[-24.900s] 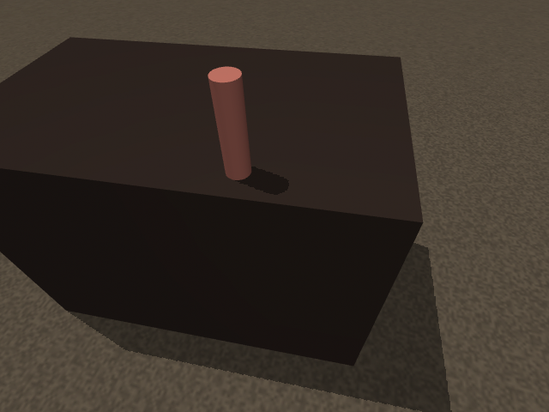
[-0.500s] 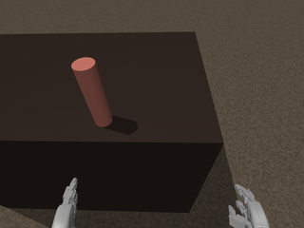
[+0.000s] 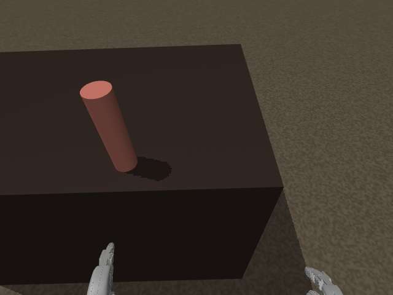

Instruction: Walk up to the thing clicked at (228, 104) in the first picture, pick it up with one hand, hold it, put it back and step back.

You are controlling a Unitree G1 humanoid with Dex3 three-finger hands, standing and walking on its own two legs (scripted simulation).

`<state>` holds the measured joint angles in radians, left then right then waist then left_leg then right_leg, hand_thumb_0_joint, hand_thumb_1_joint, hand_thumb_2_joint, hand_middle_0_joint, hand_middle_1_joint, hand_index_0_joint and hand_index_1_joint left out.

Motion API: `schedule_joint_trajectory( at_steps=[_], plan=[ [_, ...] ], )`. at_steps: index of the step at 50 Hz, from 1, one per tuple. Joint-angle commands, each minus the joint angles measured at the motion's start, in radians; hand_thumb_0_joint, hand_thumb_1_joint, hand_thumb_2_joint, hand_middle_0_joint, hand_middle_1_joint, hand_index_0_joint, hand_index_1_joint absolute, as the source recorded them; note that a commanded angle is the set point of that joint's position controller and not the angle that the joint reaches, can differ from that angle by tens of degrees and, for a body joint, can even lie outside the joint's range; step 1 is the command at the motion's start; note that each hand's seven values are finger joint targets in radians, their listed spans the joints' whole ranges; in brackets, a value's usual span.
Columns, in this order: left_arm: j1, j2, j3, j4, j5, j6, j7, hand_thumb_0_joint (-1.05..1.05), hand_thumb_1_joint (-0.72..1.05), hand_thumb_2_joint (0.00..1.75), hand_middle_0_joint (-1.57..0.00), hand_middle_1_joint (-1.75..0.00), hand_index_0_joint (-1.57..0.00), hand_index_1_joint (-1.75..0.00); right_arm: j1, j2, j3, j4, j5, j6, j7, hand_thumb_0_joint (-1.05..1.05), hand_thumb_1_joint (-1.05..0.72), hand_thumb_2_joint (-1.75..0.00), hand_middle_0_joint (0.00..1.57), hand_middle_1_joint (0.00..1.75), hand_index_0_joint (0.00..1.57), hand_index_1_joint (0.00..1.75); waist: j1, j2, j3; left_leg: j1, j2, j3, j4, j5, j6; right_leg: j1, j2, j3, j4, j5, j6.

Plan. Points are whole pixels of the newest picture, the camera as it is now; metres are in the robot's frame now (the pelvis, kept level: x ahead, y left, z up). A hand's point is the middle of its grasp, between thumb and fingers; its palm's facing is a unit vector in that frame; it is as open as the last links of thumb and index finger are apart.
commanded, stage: home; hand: left
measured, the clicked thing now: (113, 132) +0.41 +0.19 +0.13
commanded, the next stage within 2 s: stand in 1.80 s
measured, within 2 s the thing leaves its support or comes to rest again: neither
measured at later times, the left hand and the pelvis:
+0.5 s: hand out of the picture +0.03 +0.27 -0.14, palm faces -0.05 -0.92 -0.39, open 17.6 cm; pelvis -0.03 +0.00 +0.01, yaw +1 degrees
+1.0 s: hand out of the picture +0.02 +0.26 -0.15, palm faces -0.04 -0.93 -0.36, open 17.6 cm; pelvis -0.03 +0.00 +0.01, yaw +0 degrees
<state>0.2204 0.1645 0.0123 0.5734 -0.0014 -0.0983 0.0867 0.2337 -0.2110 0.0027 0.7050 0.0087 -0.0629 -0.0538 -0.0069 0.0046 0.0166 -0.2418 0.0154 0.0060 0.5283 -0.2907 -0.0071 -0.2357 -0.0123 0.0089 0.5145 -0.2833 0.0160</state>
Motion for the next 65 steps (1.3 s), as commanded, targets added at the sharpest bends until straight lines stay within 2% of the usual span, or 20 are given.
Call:
schedule_joint_trajectory(
  at_steps=[1,3,4,6,7,10,12,16,22,26,31,34,37,40,42,45,49,57,63,65],
  plan=[
    [-0.063,0.131,0.062,-0.154,-0.001,-0.046,0.014,0.0,-0.57,0.04,-0.05,-0.05,-0.05,-0.05,-0.085,-0.125,-0.046,-0.15,0.001,-0.04,-0.003,0.0,-0.9,-0.9,0.2,0.3,0.2,0.3,0.022,-0.016,-0.117,0.037,-0.017,0.035,-0.076,0.248,0.004,0.049,0.017,-0.052,-0.071,0.246,-0.021],
    [-0.078,0.142,0.067,-0.166,-0.003,-0.043,0.018,0.0,-0.57,0.04,-0.05,-0.05,-0.05,-0.05,-0.083,-0.124,-0.044,-0.149,0.001,-0.036,-0.006,0.0,-0.9,-0.9,0.2,0.3,0.2,0.3,0.019,0.013,-0.124,0.041,-0.016,0.036,-0.075,0.256,0.003,0.055,0.017,-0.05,-0.07,0.254,-0.024],
    [0.009,0.354,0.082,0.031,0.053,-0.012,-0.013,0.0,-0.59,0.03,-0.05,-0.04,-0.05,-0.04,-0.033,-0.282,-0.092,-0.042,-0.067,-0.01,0.018,0.0,-0.9,-0.9,0.2,0.3,0.2,0.3,0.002,0.044,-0.155,0.073,0.073,-0.046,-0.004,0.412,0.027,0.064,-0.101,0.053,-0.014,0.464,-0.061],
    [0.0,0.338,0.076,0.047,0.05,0.012,-0.032,0.0,-0.61,0.02,-0.04,-0.04,-0.05,-0.04,-0.044,-0.28,-0.087,-0.029,-0.06,0.011,0.031,0.0,-0.9,-0.9,0.2,0.3,0.2,0.3,0.004,0.066,-0.171,0.076,0.079,-0.054,-0.04,0.398,0.04,0.082,-0.101,0.055,-0.003,0.403,-0.071],
    [0.001,0.324,0.069,0.057,0.043,0.014,-0.04,0.0,-0.6,0.02,-0.04,-0.04,-0.05,-0.04,-0.041,-0.267,-0.082,-0.023,-0.052,0.01,0.035,0.0,-0.9,-0.9,0.2,0.3,0.2,0.3,0.002,0.049,-0.188,0.1,0.082,-0.061,-0.035,0.441,0.042,0.081,-0.101,0.05,0.003,0.424,-0.068],
    [-0.054,0.31,0.036,0.124,0.03,0.022,-0.056,0.0,-0.58,0.03,-0.05,-0.05,-0.05,-0.05,-0.072,-0.264,-0.067,0.027,-0.036,0.012,0.051,0.0,-0.9,-0.9,0.2,0.3,0.2,0.3,0.003,0.011,-0.089,0.055,0.088,-0.079,-0.098,0.278,0.04,0.034,-0.091,0.047,-0.06,0.243,-0.057],
    [-0.074,0.328,0.024,0.173,0.032,0.025,-0.061,0.0,-0.56,0.05,-0.05,-0.05,-0.05,-0.05,-0.089,-0.27,-0.061,0.063,-0.035,0.022,0.058,0.0,-0.9,-0.9,0.2,0.3,0.2,0.3,-0.003,-0.023,-0.032,0.029,0.084,-0.084,-0.124,0.184,0.036,0.013,-0.096,0.06,-0.101,0.176,-0.056],
    [-0.092,0.365,0.013,0.255,0.031,0.034,-0.069,0.0,-0.59,0.03,-0.05,-0.05,-0.05,-0.04,-0.106,-0.291,-0.055,0.133,-0.036,0.031,0.067,0.0,-0.9,-0.9,0.2,0.3,0.2,0.3,-0.005,-0.02,0.013,0.049,0.073,-0.09,-0.165,0.097,0.034,-0.027,-0.101,0.084,-0.17,0.056,-0.055],
    [-0.093,0.407,0.0,0.361,0.024,0.044,-0.075,0.0,-0.59,0.03,-0.05,-0.04,-0.05,-0.04,-0.116,-0.328,-0.047,0.227,-0.031,0.035,0.069,0.0,-0.9,-0.9,0.2,0.3,0.2,0.3,0.003,-0.005,-0.027,0.077,0.081,-0.105,-0.209,0.078,0.034,0.034,-0.102,0.091,-0.199,0.033,-0.053],
    [-0.095,0.436,-0.003,0.409,0.024,0.055,-0.076,0.0,-0.61,0.02,-0.04,-0.04,-0.04,-0.04,-0.102,-0.35,-0.042,0.273,-0.031,0.042,0.071,0.0,-0.9,-0.9,0.2,0.3,0.2,0.3,0.002,-0.014,0.04,0.046,0.071,-0.111,-0.236,-0.026,0.033,-0.021,-0.101,0.112,-0.252,-0.131,-0.047],
    [-0.085,0.448,-0.003,0.447,0.019,0.055,-0.077,0.0,-0.57,0.04,-0.05,-0.05,-0.05,-0.05,-0.093,-0.356,-0.039,0.307,-0.03,0.041,0.07,0.0,-0.9,-0.9,0.2,0.3,0.2,0.3,0.006,-0.018,0.003,0.07,0.073,-0.112,-0.228,0.017,0.039,0.008,-0.111,0.123,-0.259,-0.085,-0.049],
    [-0.081,0.439,-0.002,0.465,0.017,0.062,-0.078,0.0,-0.58,0.04,-0.05,-0.05,-0.05,-0.05,-0.096,-0.359,-0.038,0.319,-0.033,0.039,0.065,0.0,-0.9,-0.9,0.2,0.3,0.2,0.3,0.013,0.019,0.016,0.035,0.083,-0.129,-0.263,-0.032,0.037,0.021,-0.096,0.103,-0.23,-0.065,-0.047],
    [-0.072,0.431,-0.001,0.479,0.013,0.061,-0.078,0.0,-0.58,0.04,-0.05,-0.05,-0.05,-0.05,-0.102,-0.361,-0.036,0.324,-0.031,0.035,0.062,0.0,-0.9,-0.9,0.2,0.3,0.2,0.3,0.019,0.024,0.003,0.016,0.09,-0.133,-0.272,0.001,0.038,0.071,-0.096,0.097,-0.21,0.023,-0.045],
    [-0.072,0.429,0.001,0.492,0.015,0.065,-0.08,0.0,-0.6,0.02,-0.05,-0.04,-0.05,-0.04,-0.096,-0.361,-0.036,0.333,-0.029,0.037,0.059,0.0,-0.9,-0.9,0.2,0.3,0.2,0.3,0.015,0.028,0.041,-0.008,0.087,-0.141,-0.289,-0.063,0.035,0.047,-0.087,0.09,-0.211,-0.03,-0.042],
    [-0.077,0.42,-0.001,0.491,0.015,0.063,-0.079,0.0,-0.6,0.03,-0.05,-0.04,-0.05,-0.04,-0.095,-0.357,-0.036,0.333,-0.026,0.035,0.058,0.0,-0.9,-0.9,0.2,0.3,0.2,0.3,0.014,0.013,-0.006,0.04,0.092,-0.127,-0.263,0.029,0.039,0.067,-0.102,0.098,-0.216,0.037,-0.046],
    [-0.086,0.419,-0.001,0.498,0.016,0.063,-0.077,0.0,-0.6,0.03,-0.05,-0.04,-0.05,-0.04,-0.096,-0.353,-0.034,0.338,-0.022,0.035,0.056,0.0,-0.9,-0.9,0.2,0.3,0.2,0.3,0.007,0.007,0.012,0.042,0.091,-0.13,-0.266,0.038,0.035,0.056,-0.099,0.093,-0.216,0.031,-0.043],
    [-0.102,0.412,-0.004,0.494,0.015,0.06,-0.077,0.0,-0.6,0.02,-0.05,-0.04,-0.05,-0.04,-0.105,-0.355,-0.034,0.34,-0.02,0.034,0.055,0.0,-0.9,-0.9,0.2,0.3,0.2,0.3,0.006,0.001,-0.014,0.09,0.095,-0.117,-0.245,0.123,0.035,0.058,-0.108,0.096,-0.227,0.099,-0.044],
    [-0.115,0.412,-0.001,0.501,0.013,0.061,-0.074,0.0,-0.61,0.02,-0.04,-0.04,-0.05,-0.04,-0.122,-0.358,-0.034,0.348,-0.02,0.037,0.053,0.0,-0.9,-0.9,0.2,0.3,0.2,0.3,0.007,-0.001,-0.024,0.103,0.099,-0.108,-0.246,0.166,0.029,0.09,-0.112,0.094,-0.23,0.156,-0.037],
    [-0.128,0.412,0.004,0.505,0.013,0.065,-0.076,0.0,-0.61,0.02,-0.04,-0.04,-0.04,-0.04,-0.127,-0.356,-0.032,0.354,-0.02,0.036,0.05,0.0,-0.9,-0.9,0.2,0.3,0.2,0.3,0.004,-0.001,-0.011,0.091,0.097,-0.105,-0.268,0.129,0.024,0.093,-0.108,0.088,-0.231,0.137,-0.034],
    [-0.134,0.413,0.005,0.502,0.014,0.063,-0.075,0.0,-0.6,0.02,-0.05,-0.04,-0.05,-0.04,-0.14,-0.357,-0.035,0.351,-0.021,0.035,0.05,0.0,-0.9,-0.9,0.2,0.3,0.2,0.3,0.007,-0.002,-0.034,0.115,0.105,-0.103,-0.254,0.186,0.026,0.107,-0.116,0.091,-0.225,0.186,-0.037]
  ],
)
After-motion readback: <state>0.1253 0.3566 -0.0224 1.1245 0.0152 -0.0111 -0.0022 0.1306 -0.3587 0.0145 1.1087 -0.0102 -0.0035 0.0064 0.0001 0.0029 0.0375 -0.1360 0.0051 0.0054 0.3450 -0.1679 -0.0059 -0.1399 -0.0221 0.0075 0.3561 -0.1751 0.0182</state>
